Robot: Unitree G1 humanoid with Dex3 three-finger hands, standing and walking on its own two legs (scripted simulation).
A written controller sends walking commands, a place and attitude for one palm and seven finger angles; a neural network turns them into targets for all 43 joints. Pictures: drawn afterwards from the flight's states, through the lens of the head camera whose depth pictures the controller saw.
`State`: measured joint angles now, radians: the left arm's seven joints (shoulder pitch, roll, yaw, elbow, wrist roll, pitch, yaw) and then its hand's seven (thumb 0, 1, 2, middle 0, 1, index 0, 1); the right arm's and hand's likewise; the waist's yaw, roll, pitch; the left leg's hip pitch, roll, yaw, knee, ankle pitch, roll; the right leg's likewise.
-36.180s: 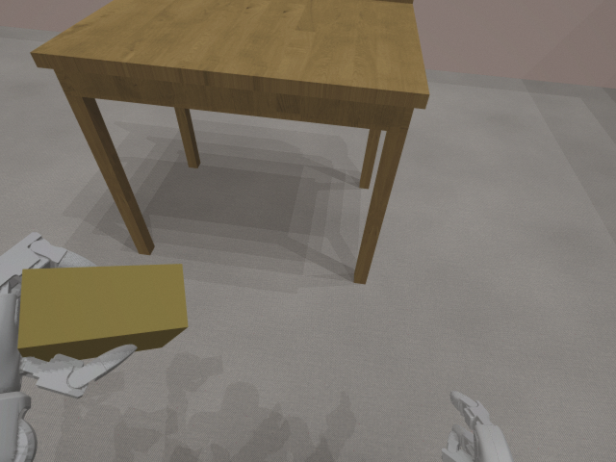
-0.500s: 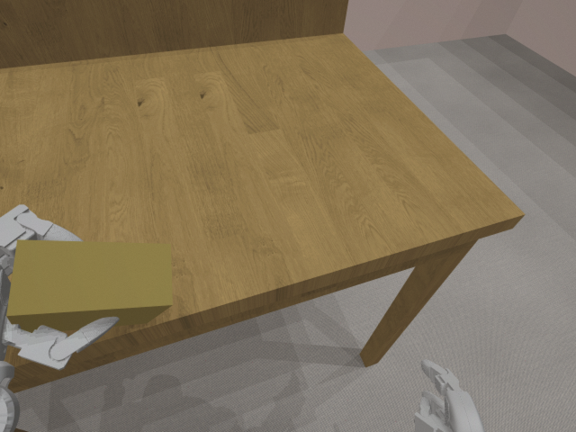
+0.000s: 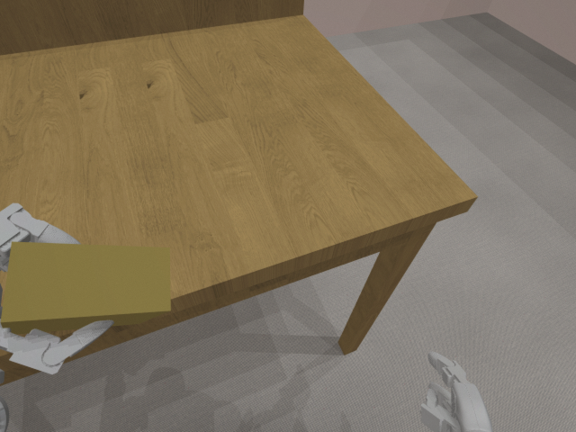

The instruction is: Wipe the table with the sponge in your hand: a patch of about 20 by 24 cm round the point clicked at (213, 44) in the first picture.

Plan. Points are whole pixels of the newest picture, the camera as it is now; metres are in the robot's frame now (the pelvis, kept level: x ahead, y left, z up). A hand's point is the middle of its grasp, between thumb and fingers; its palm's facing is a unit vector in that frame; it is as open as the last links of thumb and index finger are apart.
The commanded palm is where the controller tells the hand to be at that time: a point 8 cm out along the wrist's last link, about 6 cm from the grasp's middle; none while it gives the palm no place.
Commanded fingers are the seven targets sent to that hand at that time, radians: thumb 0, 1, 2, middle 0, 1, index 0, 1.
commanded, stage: come to a stop and stand still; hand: left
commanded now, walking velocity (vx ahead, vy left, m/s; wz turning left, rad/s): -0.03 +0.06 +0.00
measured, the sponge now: (111, 290) +0.23 +0.20 +0.14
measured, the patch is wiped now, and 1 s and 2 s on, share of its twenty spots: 0.00 0.00 0.00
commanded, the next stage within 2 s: look again from close up in 1.40 s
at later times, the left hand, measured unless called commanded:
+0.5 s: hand (16, 238) +0.24 +0.26 +0.21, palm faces +0.46 -0.76 -0.45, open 10.1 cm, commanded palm +0.16 +0.27 +0.19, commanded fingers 0.00 0.10 1.30 -1.20 -1.60 -1.20 -1.60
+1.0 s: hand out of the picture +0.24 +0.29 +0.18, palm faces +0.42 -0.81 -0.40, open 10.1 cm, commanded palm +0.17 +0.31 +0.19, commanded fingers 0.00 0.10 1.30 -1.20 -1.60 -1.20 -1.60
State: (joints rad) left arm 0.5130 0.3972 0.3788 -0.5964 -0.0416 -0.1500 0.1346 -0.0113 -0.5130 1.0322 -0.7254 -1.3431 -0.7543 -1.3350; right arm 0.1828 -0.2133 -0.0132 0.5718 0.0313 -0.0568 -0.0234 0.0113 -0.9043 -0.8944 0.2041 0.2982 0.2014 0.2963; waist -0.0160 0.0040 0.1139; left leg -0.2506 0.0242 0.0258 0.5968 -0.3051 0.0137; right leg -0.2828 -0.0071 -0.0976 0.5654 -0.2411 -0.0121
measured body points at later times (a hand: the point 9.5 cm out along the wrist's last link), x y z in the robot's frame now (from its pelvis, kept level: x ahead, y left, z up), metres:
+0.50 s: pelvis +0.01 -0.02 +0.01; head +0.03 +0.00 +0.46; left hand +0.21 +0.30 +0.23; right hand +0.19 -0.22 -0.07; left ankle +0.01 +0.10 -0.73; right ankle +0.04 -0.12 -0.73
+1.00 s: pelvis +0.02 +0.03 +0.01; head +0.07 +0.05 +0.45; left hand +0.21 +0.33 +0.20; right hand +0.20 -0.20 -0.07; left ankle +0.01 +0.10 -0.73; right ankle +0.04 -0.12 -0.73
